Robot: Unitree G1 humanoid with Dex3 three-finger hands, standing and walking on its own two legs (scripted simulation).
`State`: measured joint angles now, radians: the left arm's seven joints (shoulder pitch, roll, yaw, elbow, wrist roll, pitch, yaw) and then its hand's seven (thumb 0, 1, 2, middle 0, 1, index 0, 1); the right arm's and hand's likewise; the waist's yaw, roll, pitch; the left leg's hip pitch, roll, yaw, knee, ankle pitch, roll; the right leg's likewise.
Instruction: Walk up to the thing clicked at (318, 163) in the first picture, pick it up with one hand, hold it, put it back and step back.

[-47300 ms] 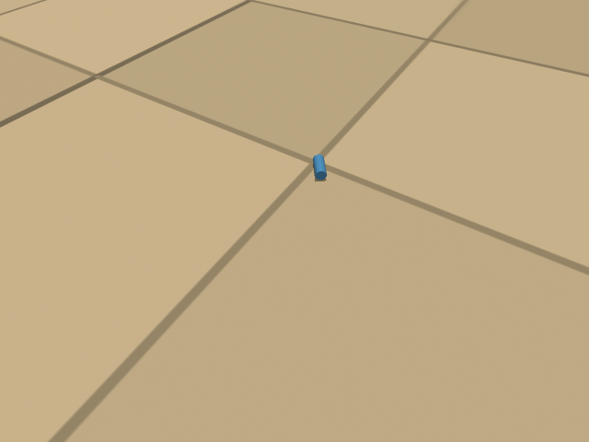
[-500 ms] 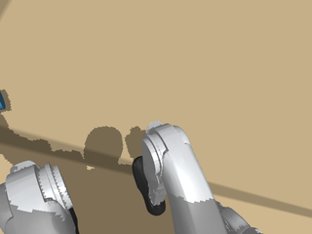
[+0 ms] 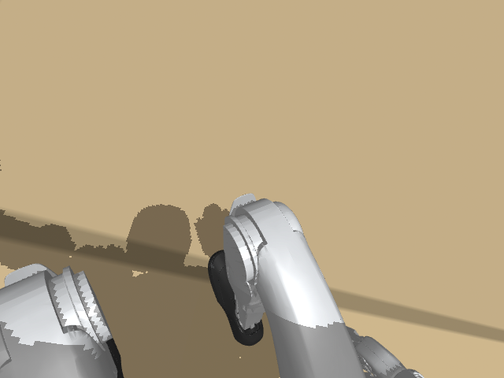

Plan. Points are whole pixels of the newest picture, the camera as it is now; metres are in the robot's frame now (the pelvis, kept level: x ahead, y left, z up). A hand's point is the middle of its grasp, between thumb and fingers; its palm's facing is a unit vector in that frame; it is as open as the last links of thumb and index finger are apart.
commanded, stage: open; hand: left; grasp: from above
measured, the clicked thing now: out of the picture +0.47 +0.32 -0.27
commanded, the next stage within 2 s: withdraw in 0.44 s
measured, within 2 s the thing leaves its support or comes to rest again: neither
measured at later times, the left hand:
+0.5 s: hand out of the picture +0.45 +0.32 -0.24, palm faces -0.46 -0.12 -0.88, open 12.6 cm
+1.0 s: hand out of the picture +0.46 +0.36 -0.10, palm faces -0.32 -0.07 -0.94, open 13.7 cm
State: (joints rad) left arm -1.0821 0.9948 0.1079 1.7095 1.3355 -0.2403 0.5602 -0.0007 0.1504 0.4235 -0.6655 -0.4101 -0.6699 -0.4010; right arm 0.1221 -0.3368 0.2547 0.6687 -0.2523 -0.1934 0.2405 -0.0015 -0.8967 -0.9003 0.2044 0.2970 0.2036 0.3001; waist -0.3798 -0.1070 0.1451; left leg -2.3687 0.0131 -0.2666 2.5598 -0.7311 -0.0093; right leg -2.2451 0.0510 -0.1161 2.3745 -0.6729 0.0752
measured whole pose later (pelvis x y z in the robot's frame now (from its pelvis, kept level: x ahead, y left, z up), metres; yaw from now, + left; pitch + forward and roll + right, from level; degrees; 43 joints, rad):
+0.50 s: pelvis +0.00 +0.00 +0.00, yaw +0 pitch +29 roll -14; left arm -1.07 0.99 0.10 1.70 1.34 -0.26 0.56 0.00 -0.24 0.78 -0.30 -0.76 -0.30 -0.76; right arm 0.11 -0.34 0.26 0.66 -0.25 -0.18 0.23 0.00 -0.89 -0.90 0.20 0.30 0.20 0.30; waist -0.38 -0.11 0.14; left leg -2.36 0.01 -0.28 2.55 -0.73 -0.02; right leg -2.24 0.05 -0.12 2.37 -0.66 0.08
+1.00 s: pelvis +0.00 +0.00 +0.03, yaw +4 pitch +35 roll -11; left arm -0.97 0.79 0.06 1.31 1.16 -0.04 0.35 0.00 -0.44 0.94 -0.15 -0.95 -0.14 -0.94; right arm 0.16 -0.30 0.10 0.69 -0.14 -0.09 0.26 0.00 -0.91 -0.90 0.20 0.30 0.20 0.30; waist -0.25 0.03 -0.06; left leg -2.33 0.02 -0.19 2.43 -0.72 -0.01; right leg -2.23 0.02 -0.06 2.30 -0.69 0.07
